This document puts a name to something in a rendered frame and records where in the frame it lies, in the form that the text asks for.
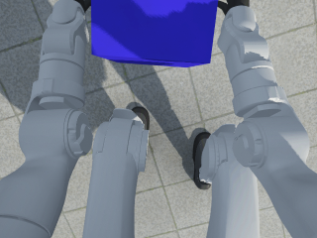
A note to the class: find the left robot forearm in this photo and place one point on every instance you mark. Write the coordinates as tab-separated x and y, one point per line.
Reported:
62	60

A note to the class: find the robot right upper arm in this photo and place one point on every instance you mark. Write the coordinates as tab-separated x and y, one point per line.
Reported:
276	148

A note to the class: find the carton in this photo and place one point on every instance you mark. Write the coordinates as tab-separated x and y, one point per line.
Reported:
177	33

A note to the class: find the robot right hand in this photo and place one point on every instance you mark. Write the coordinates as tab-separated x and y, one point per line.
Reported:
232	3

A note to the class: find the robot left foot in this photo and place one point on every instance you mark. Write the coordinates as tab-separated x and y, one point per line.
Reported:
143	114

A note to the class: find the right robot shin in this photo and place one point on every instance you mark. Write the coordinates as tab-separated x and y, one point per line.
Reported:
228	128

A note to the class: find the robot left upper arm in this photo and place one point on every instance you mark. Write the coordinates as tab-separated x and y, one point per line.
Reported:
32	197

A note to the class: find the right robot forearm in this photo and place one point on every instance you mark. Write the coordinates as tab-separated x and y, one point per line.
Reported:
251	73

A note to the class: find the robot left hand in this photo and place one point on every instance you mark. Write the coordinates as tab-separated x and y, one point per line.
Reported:
85	4

